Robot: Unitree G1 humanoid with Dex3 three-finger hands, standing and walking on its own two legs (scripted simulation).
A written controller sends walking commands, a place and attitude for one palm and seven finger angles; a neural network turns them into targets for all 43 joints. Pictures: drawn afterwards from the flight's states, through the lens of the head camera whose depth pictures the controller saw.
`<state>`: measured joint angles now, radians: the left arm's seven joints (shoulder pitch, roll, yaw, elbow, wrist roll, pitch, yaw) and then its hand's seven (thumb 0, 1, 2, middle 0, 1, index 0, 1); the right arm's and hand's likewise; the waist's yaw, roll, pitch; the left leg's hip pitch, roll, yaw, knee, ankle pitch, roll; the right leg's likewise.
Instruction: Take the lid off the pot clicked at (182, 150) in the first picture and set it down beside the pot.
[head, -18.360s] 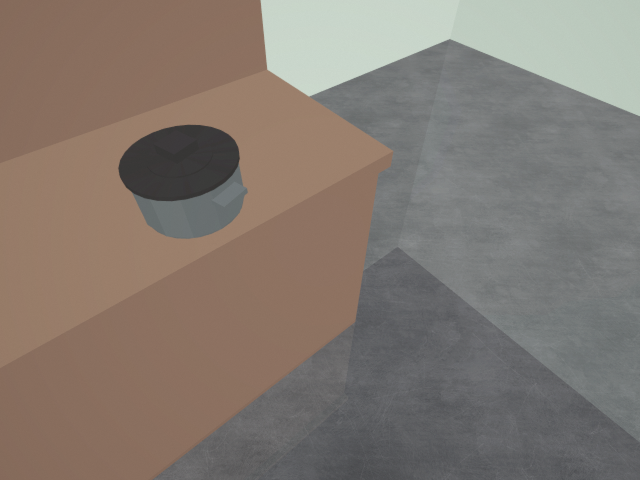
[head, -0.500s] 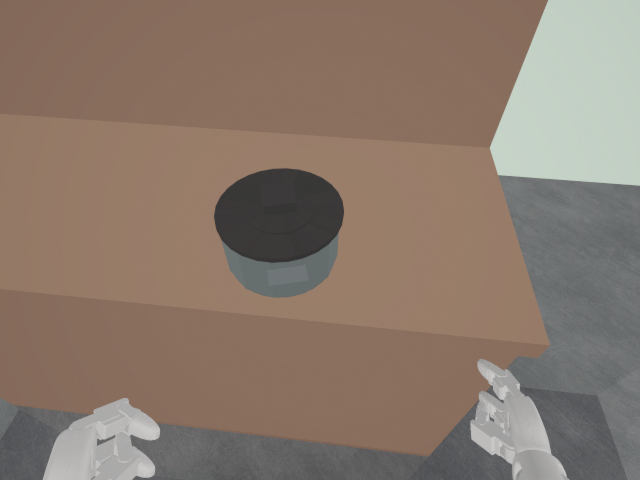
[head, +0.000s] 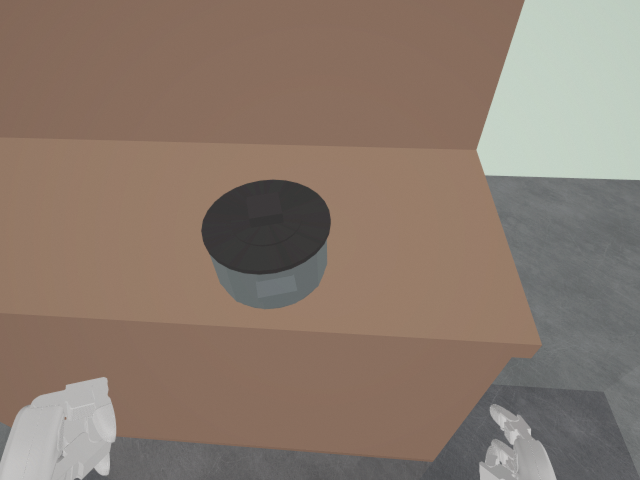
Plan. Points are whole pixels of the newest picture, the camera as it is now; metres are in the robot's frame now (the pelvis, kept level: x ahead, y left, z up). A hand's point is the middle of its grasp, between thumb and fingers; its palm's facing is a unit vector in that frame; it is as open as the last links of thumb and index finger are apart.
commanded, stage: raise the hand higher, near the body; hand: left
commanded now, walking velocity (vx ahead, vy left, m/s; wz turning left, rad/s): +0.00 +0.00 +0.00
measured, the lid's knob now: (264, 209) +0.44 +0.13 +0.10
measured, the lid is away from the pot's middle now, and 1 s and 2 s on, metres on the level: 0.00 0.00 0.00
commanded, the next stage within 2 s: reach forward and open the fingers in 0.44 s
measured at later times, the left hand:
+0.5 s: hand (66, 391) +0.16 +0.26 +0.12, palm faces +0.33 -0.85 -0.40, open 3.1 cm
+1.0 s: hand (43, 373) +0.18 +0.29 +0.12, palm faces -0.22 -0.05 -0.97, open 3.8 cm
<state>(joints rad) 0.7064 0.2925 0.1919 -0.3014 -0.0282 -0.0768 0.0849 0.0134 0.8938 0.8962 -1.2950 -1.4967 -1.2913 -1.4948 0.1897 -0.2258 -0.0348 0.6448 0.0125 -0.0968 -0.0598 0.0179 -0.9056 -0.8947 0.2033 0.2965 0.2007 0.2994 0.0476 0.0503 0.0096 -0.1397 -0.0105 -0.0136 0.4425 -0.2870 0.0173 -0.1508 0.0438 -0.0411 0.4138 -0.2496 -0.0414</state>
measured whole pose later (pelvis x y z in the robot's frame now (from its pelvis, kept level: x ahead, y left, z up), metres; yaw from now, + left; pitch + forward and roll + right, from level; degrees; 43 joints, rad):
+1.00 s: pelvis -0.03 +0.03 +0.00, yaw +1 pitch +0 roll -1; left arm 0.32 0.73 0.11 -0.42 0.69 0.09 -0.29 0.00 0.42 1.17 -1.15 -0.98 -1.14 -0.98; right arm 0.12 -0.30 0.03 0.54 0.04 0.10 0.00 0.02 -0.91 -0.89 0.20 0.30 0.20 0.30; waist 0.08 0.13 0.00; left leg -0.20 -0.05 -0.01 0.44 -0.24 0.06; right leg -0.20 0.00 -0.04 0.41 -0.20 0.00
